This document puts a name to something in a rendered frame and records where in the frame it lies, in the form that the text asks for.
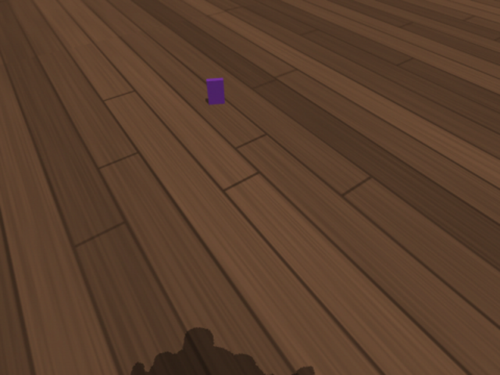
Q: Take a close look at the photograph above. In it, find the carton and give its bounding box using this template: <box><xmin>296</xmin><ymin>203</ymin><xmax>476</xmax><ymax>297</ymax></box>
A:
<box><xmin>206</xmin><ymin>78</ymin><xmax>225</xmax><ymax>105</ymax></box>

